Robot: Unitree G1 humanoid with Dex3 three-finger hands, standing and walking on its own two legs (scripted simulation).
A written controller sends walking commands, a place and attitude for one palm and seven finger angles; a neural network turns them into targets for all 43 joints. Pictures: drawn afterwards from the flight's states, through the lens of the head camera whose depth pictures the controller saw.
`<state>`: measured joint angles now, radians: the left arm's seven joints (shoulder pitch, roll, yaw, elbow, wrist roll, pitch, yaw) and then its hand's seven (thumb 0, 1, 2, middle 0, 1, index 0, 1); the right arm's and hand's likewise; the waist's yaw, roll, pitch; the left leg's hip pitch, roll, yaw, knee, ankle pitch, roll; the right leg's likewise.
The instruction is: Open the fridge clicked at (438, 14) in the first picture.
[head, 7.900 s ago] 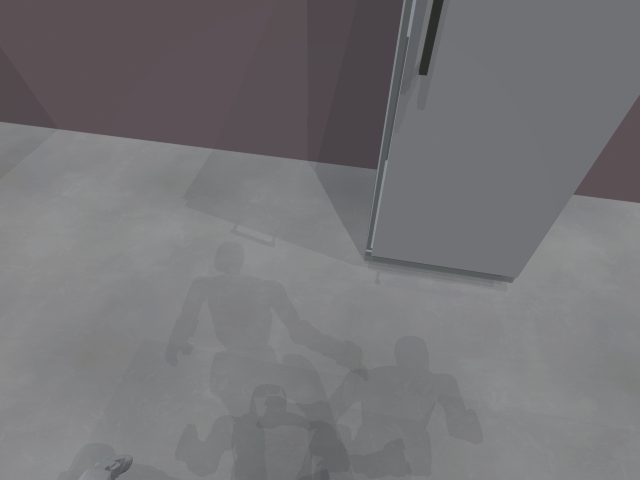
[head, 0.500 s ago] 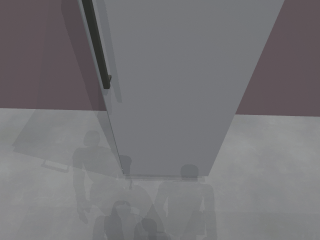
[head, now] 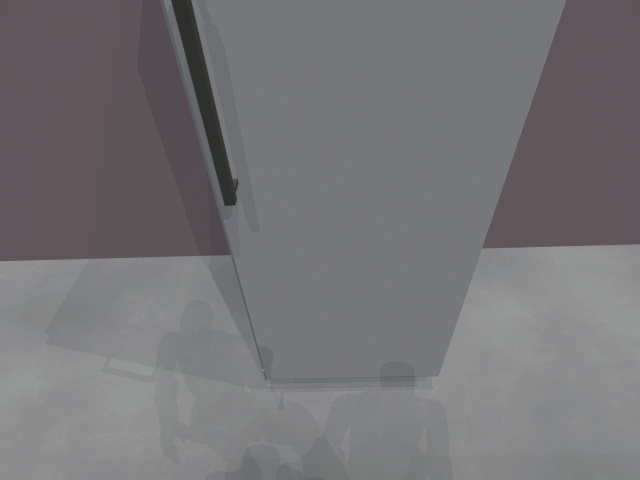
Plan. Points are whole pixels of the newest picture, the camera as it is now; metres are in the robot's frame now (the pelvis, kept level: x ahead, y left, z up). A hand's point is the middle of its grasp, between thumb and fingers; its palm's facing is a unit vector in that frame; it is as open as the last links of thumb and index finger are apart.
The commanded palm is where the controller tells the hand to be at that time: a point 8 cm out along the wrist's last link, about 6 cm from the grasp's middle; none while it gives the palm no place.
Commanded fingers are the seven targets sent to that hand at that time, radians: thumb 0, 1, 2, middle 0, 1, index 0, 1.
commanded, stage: look again from close up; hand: left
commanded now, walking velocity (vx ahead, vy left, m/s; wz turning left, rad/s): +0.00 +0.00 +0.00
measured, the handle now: (210, 98) +0.57 +0.19 +0.25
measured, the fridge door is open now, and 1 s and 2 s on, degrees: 0 0 0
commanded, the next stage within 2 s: shuffle to correct the standing spot in 1.24 s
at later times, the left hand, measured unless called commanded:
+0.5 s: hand out of the picture +0.04 +0.16 -0.16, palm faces +0.02 -0.98 -0.22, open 7.3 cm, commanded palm none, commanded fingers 0.00 0.90 0.90 -0.20 -0.30 -0.20 -0.30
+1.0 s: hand out of the picture +0.05 +0.15 -0.16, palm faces +0.02 -0.97 -0.23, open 7.3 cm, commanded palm none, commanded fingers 0.00 0.90 0.90 -0.20 -0.30 -0.20 -0.30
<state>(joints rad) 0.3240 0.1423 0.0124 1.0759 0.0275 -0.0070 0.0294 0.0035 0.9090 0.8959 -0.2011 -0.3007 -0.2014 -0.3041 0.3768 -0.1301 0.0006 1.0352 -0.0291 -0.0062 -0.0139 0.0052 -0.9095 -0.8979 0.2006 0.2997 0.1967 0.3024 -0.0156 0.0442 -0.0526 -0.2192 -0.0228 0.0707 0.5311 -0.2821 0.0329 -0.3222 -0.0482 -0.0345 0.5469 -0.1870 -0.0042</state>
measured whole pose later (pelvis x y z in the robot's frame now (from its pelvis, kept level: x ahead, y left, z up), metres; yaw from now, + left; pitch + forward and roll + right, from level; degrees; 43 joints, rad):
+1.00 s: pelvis +0.02 -0.04 +0.01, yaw +1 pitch -2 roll +1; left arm 0.25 0.18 0.00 1.08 0.02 -0.01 0.02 0.00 0.91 0.90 -0.20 -0.30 -0.20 -0.30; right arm 0.28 -0.17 0.02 1.11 -0.02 -0.02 -0.02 0.00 -0.91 -0.90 0.20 0.30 0.20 0.30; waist -0.01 0.01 0.04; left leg -0.13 0.03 0.04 0.41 -0.24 -0.03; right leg -0.23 0.01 -0.08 0.44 -0.18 -0.05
